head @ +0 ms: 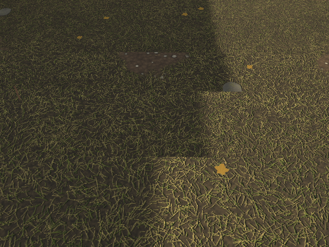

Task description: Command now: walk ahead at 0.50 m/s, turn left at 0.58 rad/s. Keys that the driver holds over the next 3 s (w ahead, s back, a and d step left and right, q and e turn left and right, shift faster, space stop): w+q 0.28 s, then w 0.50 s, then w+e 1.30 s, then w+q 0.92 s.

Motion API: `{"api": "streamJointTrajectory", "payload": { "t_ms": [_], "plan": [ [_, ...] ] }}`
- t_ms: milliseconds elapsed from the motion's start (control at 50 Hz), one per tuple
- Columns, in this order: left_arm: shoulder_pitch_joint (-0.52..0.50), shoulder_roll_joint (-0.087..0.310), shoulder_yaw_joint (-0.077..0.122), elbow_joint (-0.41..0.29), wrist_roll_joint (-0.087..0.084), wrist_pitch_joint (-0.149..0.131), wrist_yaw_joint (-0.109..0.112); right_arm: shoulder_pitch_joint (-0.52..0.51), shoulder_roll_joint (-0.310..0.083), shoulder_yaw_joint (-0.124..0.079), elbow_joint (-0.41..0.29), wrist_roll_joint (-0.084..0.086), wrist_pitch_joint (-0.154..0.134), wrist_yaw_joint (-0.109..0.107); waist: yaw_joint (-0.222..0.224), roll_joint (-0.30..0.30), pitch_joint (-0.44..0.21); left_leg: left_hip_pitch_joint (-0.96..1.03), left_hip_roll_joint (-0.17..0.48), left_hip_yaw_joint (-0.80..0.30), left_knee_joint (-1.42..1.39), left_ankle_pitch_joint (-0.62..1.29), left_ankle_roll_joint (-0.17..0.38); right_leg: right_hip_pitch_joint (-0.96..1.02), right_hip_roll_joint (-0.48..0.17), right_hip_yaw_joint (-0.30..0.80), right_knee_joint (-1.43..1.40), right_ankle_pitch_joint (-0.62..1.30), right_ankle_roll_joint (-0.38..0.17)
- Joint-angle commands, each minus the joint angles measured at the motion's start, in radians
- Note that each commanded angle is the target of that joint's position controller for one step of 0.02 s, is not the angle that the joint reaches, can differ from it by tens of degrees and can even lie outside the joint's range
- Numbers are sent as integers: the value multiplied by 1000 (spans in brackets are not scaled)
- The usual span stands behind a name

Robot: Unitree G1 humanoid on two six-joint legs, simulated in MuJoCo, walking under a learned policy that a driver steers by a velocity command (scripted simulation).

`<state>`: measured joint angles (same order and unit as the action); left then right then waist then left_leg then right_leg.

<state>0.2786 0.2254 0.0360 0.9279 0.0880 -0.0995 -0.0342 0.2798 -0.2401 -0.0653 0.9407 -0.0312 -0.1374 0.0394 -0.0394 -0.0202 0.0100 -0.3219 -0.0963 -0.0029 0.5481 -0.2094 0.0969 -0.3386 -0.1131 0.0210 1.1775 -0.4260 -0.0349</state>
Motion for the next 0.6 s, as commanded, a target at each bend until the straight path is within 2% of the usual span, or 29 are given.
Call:
{"api": "streamJointTrajectory", "payload": {
  "t_ms": [20,60,80,100,120,140,160,180,200,220,240,260,280,300,320,340,360,380,400,420,440,460,480,500,520,540,560,580,600],
  "plan": [
    [-33,-8,-6,-106,6,-4,32,-3,-3,25,-40,6,-13,18,47,69,38,-11,263,-412,-354,-74,210,-187,-5,66,-4,41,-34],
    [-45,29,-3,-116,-9,8,36,-46,-55,20,-66,-7,-21,26,66,46,43,-100,242,-364,-391,-72,194,-132,10,44,-155,109,-1],
    [-73,31,-6,-133,-19,12,38,-43,-86,13,-66,-14,-22,33,65,42,40,-147,219,-325,-391,-47,182,-80,23,21,-255,156,26],
    [-127,27,-10,-158,-19,12,36,-9,-101,11,-65,-19,-15,38,46,51,44,-183,184,-293,-379,-17,166,-28,46,2,-353,222,44],
    [-176,6,-20,-176,-26,10,34,26,-114,6,-54,-24,-10,48,33,75,48,-208,161,-271,-362,21,159,21,68,-17,-430,298,59],
    [-202,-9,-28,-190,-28,5,29,54,-140,-2,-59,-34,1,57,18,102,20,-245,138,-254,-323,55,154,94,101,-49,-406,373,74],
    [-203,10,-26,-195,-31,-1,28,85,-147,-8,-54,-38,5,66,15,92,22,-232,148,-278,-289,84,165,106,115,-52,-432,403,82],
    [-48,31,-20,-154,-2,-13,29,40,-133,0,-81,-86,6,66,79,83,-9,-324,150,-273,-175,177,146,251,117,-66,-218,515,86],
    [77,73,0,-125,7,-20,37,-12,-126,0,-111,-83,3,62,145,43,-11,-365,142,-295,-76,254,139,314,119,-69,-205,408,93],
    [221,122,21,-98,7,-26,47,-95,-144,-7,-158,-75,-3,59,222,12,-16,-426,122,-313,59,374,128,444,147,-83,-237,293,81],
    [336,146,34,-81,-6,-28,55,-118,-171,-22,-184,-38,-17,66,285,-50,-18,-429,63,-309,212,372,144,530,203,-142,-433,97,65],
    [370,198,38,-74,-34,-33,65,-25,-76,-1,-151,-39,-31,88,247,-66,-67,-390,16,-311,479,208,94,601,9,144,-623,249,-100],
    [340,217,18,-84,-27,-41,52,149,81,37,-113,-31,-31,80,111,-109,-155,-475,-82,-205,905,-384,10,625,-231,429,-594,901,-375],
    [283,210,14,-102,-8,-43,11,301,50,25,-100,-32,-34,61,38,-154,-141,-670,-47,-229,1077,-418,-23,544,-410,784,-718,881,-557],
    [132,163,17,-106,-11,-40,-14,211,-73,-7,-102,-25,-8,36,30,-80,58,-772,52,-263,1166,-283,-48,340,-421,785,-803,558,-509],
    [28,34,-20,-126,-35,-34,-18,87,-82,2,-131,-55,15,7,33,50,-12,-722,101,-232,1098,-170,-65,256,-331,633,-800,384,-417],
    [-65,-36,-45,-151,-37,-33,-5,58,-44,18,-127,-77,35,-4,10,58,-29,-643,141,-217,967,-68,-93,186,-223,471,-809,401,-348],
    [-89,-47,-50,-149,-33,-32,13,28,3,38,-143,-85,46,-4,4,0,-13,-567,170,-187,849,-41,-108,118,-153,351,-821,410,-299],
    [-40,-53,-51,-120,-37,-26,29,-12,6,40,-149,-76,52,8,27,-3,1,-523,186,-137,743,-64,-122,85,-106,244,-837,403,-265],
    [44,-18,-44,-81,-40,-29,44,-45,5,43,-157,-57,49,25,62,-17,4,-507,194,-78,651,-49,-138,84,-78,179,-849,404,-258],
    [134,25,-35,-29,-32,-32,46,-72,8,46,-162,-44,45,41,83,-14,16,-463,202,-35,552,-35,-147,58,-63,132,-840,427,-246],
    [181,66,-25,-9,-29,-30,38,-106,18,54,-173,-39,39,52,96,0,9,-369,192,18,454,-50,-146,9,-44,73,-823,436,-228],
    [196,71,-23,8,-3,-26,27,-66,13,57,-160,-52,35,64,82,-38,-17,-293,192,-11,524,107,-121,-26,-48,82,-775,436,-216],
    [155,95,-20,-14,9,-21,19,-10,-15,47,-147,-70,32,72,52,-42,-17,-227,157,40,575,152,-96,-96,-36,49,-746,414,-221],
    [112,118,-16,-31,9,-22,12,-13,-52,36,-161,-76,32,71,34,-42,-9,-184,146,56,582,143,-78,-137,-50,49,-724,401,-223],
    [174,80,-24,9,15,-31,30,-152,-63,43,-211,-77,35,55,97,-29,7,-480,242,-147,427,333,-89,174,-94,142,-662,243,-195],
    [271,63,-32,38,-12,-38,44,-229,-55,43,-235,-88,40,35,145,-49,22,-691,243,-119,329,298,-94,410,-138,204,-607,237,-213],
    [366,37,-37,75,-19,-39,54,-297,-36,47,-255,-80,40,23,192,-50,37,-789,246,-98,292,224,-101,513,-170,252,-569,252,-220],
    [490,7,-43,100,-35,-37,73,-374,-20,56,-261,-81,34,22,270,-32,52,-903,254,-93,188,319,-109,636,-149,254,-504,170,-220]
  ]
}}
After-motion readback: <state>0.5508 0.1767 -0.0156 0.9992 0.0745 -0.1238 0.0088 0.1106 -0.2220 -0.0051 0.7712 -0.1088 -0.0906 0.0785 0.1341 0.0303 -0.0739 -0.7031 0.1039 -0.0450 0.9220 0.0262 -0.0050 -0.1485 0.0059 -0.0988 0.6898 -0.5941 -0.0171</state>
